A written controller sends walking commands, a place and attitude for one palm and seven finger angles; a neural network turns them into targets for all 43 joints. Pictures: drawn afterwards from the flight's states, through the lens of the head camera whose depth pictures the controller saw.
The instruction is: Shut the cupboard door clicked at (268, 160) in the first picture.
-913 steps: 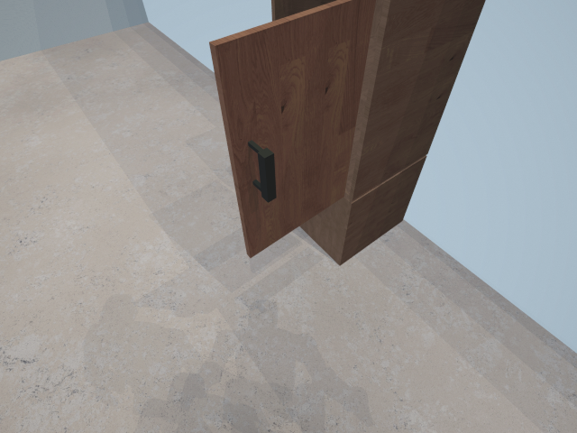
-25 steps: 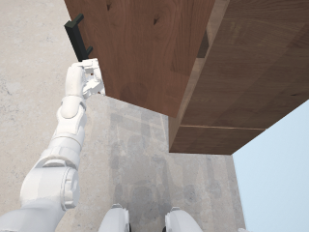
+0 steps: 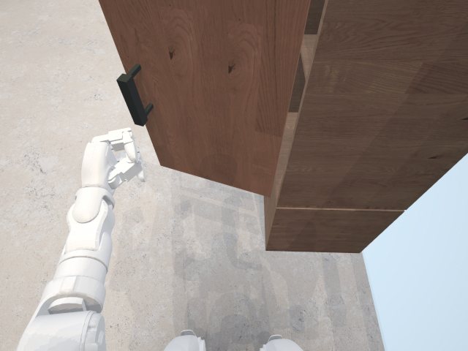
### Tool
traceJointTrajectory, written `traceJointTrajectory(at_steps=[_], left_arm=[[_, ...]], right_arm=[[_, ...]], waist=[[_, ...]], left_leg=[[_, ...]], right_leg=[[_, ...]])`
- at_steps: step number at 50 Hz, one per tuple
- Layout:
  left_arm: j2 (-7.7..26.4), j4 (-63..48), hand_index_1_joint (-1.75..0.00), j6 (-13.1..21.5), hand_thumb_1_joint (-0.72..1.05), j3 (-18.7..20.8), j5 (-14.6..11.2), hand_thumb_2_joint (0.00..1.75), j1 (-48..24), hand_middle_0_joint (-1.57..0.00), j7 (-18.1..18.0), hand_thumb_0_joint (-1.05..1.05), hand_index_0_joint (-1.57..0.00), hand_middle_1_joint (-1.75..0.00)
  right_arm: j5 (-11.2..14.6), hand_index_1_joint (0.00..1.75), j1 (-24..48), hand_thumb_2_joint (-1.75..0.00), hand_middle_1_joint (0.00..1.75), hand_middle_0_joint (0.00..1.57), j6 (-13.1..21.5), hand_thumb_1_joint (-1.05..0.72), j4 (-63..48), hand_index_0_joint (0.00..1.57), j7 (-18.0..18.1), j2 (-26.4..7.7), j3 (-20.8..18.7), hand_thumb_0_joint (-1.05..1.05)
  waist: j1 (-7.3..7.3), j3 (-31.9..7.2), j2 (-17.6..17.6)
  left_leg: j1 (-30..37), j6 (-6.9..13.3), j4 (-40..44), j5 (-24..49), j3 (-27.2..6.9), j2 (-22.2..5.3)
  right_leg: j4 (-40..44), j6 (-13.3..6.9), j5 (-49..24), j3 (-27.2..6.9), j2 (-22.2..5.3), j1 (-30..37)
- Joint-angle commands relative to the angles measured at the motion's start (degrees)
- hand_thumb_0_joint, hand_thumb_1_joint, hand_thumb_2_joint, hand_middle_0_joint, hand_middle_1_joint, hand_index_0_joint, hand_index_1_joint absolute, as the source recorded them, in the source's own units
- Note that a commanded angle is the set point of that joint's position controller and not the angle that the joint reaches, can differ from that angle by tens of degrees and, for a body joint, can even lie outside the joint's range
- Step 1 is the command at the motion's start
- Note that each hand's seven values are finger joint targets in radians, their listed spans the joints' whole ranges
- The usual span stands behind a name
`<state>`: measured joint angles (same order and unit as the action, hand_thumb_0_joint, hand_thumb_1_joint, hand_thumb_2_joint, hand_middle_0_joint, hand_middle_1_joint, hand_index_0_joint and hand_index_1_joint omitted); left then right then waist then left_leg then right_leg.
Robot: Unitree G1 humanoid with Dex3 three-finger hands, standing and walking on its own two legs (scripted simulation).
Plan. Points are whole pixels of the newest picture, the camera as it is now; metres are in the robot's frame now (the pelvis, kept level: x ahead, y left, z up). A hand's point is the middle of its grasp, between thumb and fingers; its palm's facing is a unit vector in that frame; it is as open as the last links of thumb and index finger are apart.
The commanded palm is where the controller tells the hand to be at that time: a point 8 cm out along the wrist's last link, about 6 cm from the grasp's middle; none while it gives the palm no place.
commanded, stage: draw the hand back to the body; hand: left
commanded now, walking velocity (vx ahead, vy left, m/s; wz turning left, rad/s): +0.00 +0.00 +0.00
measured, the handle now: (138, 95) +0.64 +0.20 +0.04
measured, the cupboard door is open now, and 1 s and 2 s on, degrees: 73 73 73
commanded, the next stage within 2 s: step back with the hand held close in 1.28 s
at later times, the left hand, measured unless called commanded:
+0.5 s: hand (47, 213) +0.29 +0.23 +0.15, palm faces +0.26 -0.93 -0.27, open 3.4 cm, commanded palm +0.24 +0.27 +0.17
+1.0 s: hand out of the picture +0.20 +0.28 +0.22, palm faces +0.49 -0.74 -0.45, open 6.8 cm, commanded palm +0.16 +0.31 +0.23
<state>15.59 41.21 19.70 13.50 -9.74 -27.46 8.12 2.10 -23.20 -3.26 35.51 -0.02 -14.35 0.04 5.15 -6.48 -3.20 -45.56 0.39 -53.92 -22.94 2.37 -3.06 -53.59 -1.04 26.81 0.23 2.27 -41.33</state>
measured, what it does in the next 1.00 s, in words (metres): rises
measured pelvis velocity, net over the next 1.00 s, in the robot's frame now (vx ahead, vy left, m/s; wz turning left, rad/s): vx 0.03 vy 0.00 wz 0.04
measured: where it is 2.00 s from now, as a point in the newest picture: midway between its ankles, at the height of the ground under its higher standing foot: outside the picture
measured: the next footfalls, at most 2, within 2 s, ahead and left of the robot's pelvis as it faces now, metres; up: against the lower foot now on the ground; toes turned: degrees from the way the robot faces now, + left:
none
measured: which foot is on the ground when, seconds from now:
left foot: down 0.00-1.00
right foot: down 0.00-1.00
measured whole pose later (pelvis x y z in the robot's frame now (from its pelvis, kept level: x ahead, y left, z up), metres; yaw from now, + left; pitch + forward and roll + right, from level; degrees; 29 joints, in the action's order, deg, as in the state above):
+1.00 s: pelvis +0.03 +0.00 +0.06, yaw +2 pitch -4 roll +0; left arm 21.0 -21.3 3.3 20.7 -4.1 27.9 -5.4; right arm 0.7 -12.0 2.6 36.5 4.3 -13.5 0.9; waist -4.3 -0.5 -5.0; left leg -7.8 0.4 -24.3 -13.1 1.9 -0.4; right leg -22.8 -0.6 16.7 0.9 0.4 -2.6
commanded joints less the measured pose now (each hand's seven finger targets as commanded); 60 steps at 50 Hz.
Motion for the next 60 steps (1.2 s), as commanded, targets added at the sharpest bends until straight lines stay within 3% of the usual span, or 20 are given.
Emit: traceJointTrajectory(at_steps=[1,2,5,10,11,12,13,15,18,24,27,29,38,42,45,49,52,53,57,60], left_arm=[[9.3,-19.2,-1.5,3.0,0.9,-1.0,-2.5,0.9,-16.1,-1.3,0.8,0.0,-1.3,-1.5],[10.0,-20.5,-1.5,2.8,0.9,-0.8,-2.7,0.9,-15.0,-1.3,1.1,0.0,-1.3,-1.5],[9.8,-23.1,-1.5,1.2,0.9,-0.9,-3.9,0.9,-9.3,-1.3,2.5,0.0,-1.3,-1.5],[11.2,-31.3,-1.35,-1.7,0.9,0.7,-6.4,0.9,-0.9,-1.16,5.2,0.0,-1.16,-1.35],[12.9,-37.8,-1.32,-3.2,0.9,-2.0,0.6,0.9,0.5,-1.13,-0.9,0.0,-1.13,-1.32],[10.8,-39.0,-1.29,-5.3,0.9,-2.6,1.0,0.9,5.1,-1.11,-4.0,0.0,-1.11,-1.29],[10.9,-40.6,-1.26,-6.9,0.9,-2.9,2.3,0.9,7.0,-1.08,-6.3,0.0,-1.08,-1.26],[10.2,-42.9,-1.2,-9.3,0.9,-3.4,3.5,0.9,9.4,-1.02,-9.0,0.0,-1.02,-1.2],[10.8,-47.2,-1.11,-11.4,0.9,-2.7,4.7,0.9,11.9,-0.94,-11.2,0.0,-0.94,-1.11],[10.9,-57.2,-0.93,-13.9,0.9,-1.3,5.5,0.9,21.5,-0.78,-12.9,0.0,-0.78,-0.93],[12.1,-59.1,-0.84,-14.8,0.9,1.1,5.6,0.9,27.6,-0.69,-13.2,0.0,-0.69,-0.84],[11.5,-62.2,-0.78,-14.8,0.9,1.4,5.8,0.9,28.6,-0.64,-13.3,0.0,-0.64,-0.78],[15.5,-71.1,-0.51,-14.2,0.9,9.5,5.6,0.9,41.4,-0.39,-14.1,0.0,-0.39,-0.51],[17.1,-72.7,-0.39,-13.8,0.9,13.0,5.3,0.9,47.6,-0.28,-14.4,0.0,-0.28,-0.39],[17.5,-75.9,-0.3,-12.8,0.9,14.9,5.2,0.9,50.4,-0.2,-14.5,0.0,-0.2,-0.3],[14.3,-72.6,-0.3,-12.8,0.9,11.5,5.5,0.9,48.0,-0.2,-14.4,0.0,-0.2,-0.3],[15.6,-71.1,-0.3,-12.6,0.9,12.4,5.5,0.9,47.2,-0.2,-14.5,0.0,-0.2,-0.3],[15.6,-71.9,-0.3,-12.3,0.9,12.5,5.5,0.9,46.7,-0.2,-14.5,0.0,-0.2,-0.3],[17.5,-74.0,-0.3,-11.7,0.9,13.9,5.5,0.9,47.1,-0.2,-14.7,0.0,-0.2,-0.3],[16.3,-74.9,-0.3,-11.5,0.9,13.2,5.6,0.9,47.5,-0.2,-14.7,0.0,-0.2,-0.3]], right_arm=[[0.9,0.3,3.0,-0.9,0.3,0.2,4.3,-0.9,-7.8,0.2,1.5,-7.5,-2.6,0.0],[1.1,0.3,3.4,-0.9,0.3,0.2,4.7,-0.9,-7.8,0.2,1.8,-7.7,-2.5,0.0],[1.4,0.3,5.9,-0.9,0.3,0.2,5.7,-0.9,-8.4,0.2,2.0,-7.6,-2.2,0.0],[2.0,0.3,10.3,-0.9,0.3,0.2,7.2,-0.9,-10.6,0.2,2.5,-7.3,-1.5,0.0],[1.6,0.3,13.7,-0.9,0.3,0.2,5.9,-0.9,-11.4,0.2,3.7,-5.2,-1.8,0.0],[1.4,0.3,13.9,-0.9,0.3,0.2,5.5,-0.9,-11.8,0.2,4.5,-5.2,-1.7,0.0],[1.4,0.3,14.7,-0.9,0.3,0.2,5.0,-0.9,-11.4,0.2,5.0,-5.3,-1.4,0.0],[1.3,0.3,16.0,-0.9,0.3,0.2,4.4,-0.9,-11.0,0.2,5.7,-5.1,-1.0,0.0],[0.9,0.3,17.4,-0.9,0.3,0.2,4.4,-0.9,-10.7,0.2,6.4,-4.8,-0.3,0.0],[-0.2,0.3,18.9,-0.9,0.3,0.2,5.6,-0.9,-10.8,0.2,5.8,-4.2,0.7,0.0],[-0.7,0.3,19.4,-0.9,0.3,0.2,5.8,-0.9,-10.7,0.2,5.3,-4.3,0.8,0.0],[-0.8,0.3,20.0,-0.9,0.3,0.2,6.0,-0.9,-10.7,0.2,5.1,-3.9,1.0,0.0],[-1.4,0.3,20.6,-0.9,0.3,0.2,7.7,-0.9,-10.4,0.2,4.5,-3.8,0.4,0.0],[-1.5,0.3,20.6,-0.9,0.3,0.2,8.5,-0.9,-9.8,0.2,4.5,-3.9,-0.2,0.0],[-1.2,0.3,20.6,-0.9,0.3,0.2,9.2,-0.9,-10.0,0.2,4.6,-3.6,-0.6,0.0],[-1.2,0.3,19.8,-0.9,0.3,0.2,9.8,-0.9,-9.0,0.2,4.9,-4.3,-0.9,0.0],[-1.4,0.3,19.8,-0.9,0.3,0.2,10.2,-0.9,-8.6,0.2,5.3,-4.7,-1.1,0.0],[-1.3,0.3,20.0,-0.9,0.3,0.2,10.3,-0.9,-8.8,0.2,5.4,-4.5,-1.1,0.0],[-1.4,0.3,20.4,-0.9,0.3,0.2,10.9,-0.9,-8.5,0.2,5.5,-4.3,-1.0,0.0],[-1.4,0.3,20.5,-0.9,0.3,0.2,11.1,-0.9,-8.6,0.2,5.4,-3.6,-0.7,0.0]], waist=[[-0.59,-16.0,2.9],[-1.05,-15.3,0.5],[-2.24,-14.5,1.3],[-4.4,-13.7,1.2],[-5.84,-14.1,2.0],[-4.97,-12.0,3.9],[-4.97,-10.1,2.8],[-4.74,-7.2,3.8],[-5.16,-5.8,1.4],[-6.44,-4.8,-0.5],[-7.16,-2.3,0.8],[-7.1,-1.1,-0.8],[-8.7,-1.2,0.0],[-9.13,1.8,0.8],[-9.26,1.5,0.3],[-8.13,5.0,1.3],[-8.42,5.8,3.0],[-8.61,4.3,3.3],[-9.26,3.0,0.8],[-9.06,3.9,-1.9]], left_leg=[[17.9,2.1,9.9,8.9,-1.4,2.5],[19.5,2.0,10.4,9.0,-1.4,2.6],[21.7,1.9,12.8,9.1,-1.8,2.5],[24.8,1.8,15.1,12.3,-1.6,2.7],[28.1,1.8,17.7,13.1,-1.2,3.1],[28.8,2.0,18.8,13.4,-1.0,2.7],[29.7,1.9,20.2,13.3,-1.0,2.4],[31.9,2.0,22.4,13.3,-1.1,2.3],[36.5,2.0,25.5,15.9,-1.2,2.1],[42.7,1.5,29.9,23.0,-1.4,1.8],[42.8,1.3,31.2,24.2,-1.2,1.8],[43.6,1.0,32.1,23.9,-1.2,1.7],[43.7,1.2,32.3,25.6,-0.9,1.9],[42.4,1.3,32.1,24.8,-0.8,1.8],[42.9,1.4,31.9,24.3,-0.5,1.7],[42.5,1.6,32.5,20.7,-0.4,1.6],[42.2,1.9,32.8,18.7,-0.5,1.8],[42.5,2.0,32.9,18.5,-0.6,1.9],[42.6,2.0,32.5,19.6,-0.5,2.2],[42.9,1.6,32.5,20.1,-0.1,2.2]], right_leg=[[12.6,1.1,-17.3,0.5,0.5,10.3],[13.1,0.8,-16.8,0.4,0.5,10.4],[14.4,0.7,-16.5,0.9,0.2,12.3],[15.8,0.6,-20.6,0.8,-0.4,17.3],[20.1,0.4,-20.1,-1.9,-2.0,19.3],[21.8,0.8,-20.6,-2.0,-2.2,20.1],[22.8,0.9,-20.6,-1.7,-2.4,20.6],[24.9,0.9,-20.2,-1.0,-2.2,22.0],[27.4,0.5,-21.7,-0.3,-2.2,24.9],[30.6,0.1,-27.0,0.9,-2.1,31.2],[32.3,0.2,-27.8,1.1,-2.1,32.9],[32.9,0.2,-26.8,1.3,-2.1,32.8],[33.8,0.5,-28.1,1.3,-2.5,35.6],[34.5,0.7,-27.3,1.3,-2.5,34.7],[34.4,0.8,-26.6,1.3,-2.5,34.3],[35.3,1.1,-22.6,1.0,-2.6,31.2],[36.3,1.2,-20.1,0.7,-2.7,30.9],[35.9,1.2,-19.9,0.6,-2.9,31.7],[36.2,0.9,-21.4,0.1,-2.8,33.0],[36.0,0.9,-21.9,0.3,-2.7,32.5]])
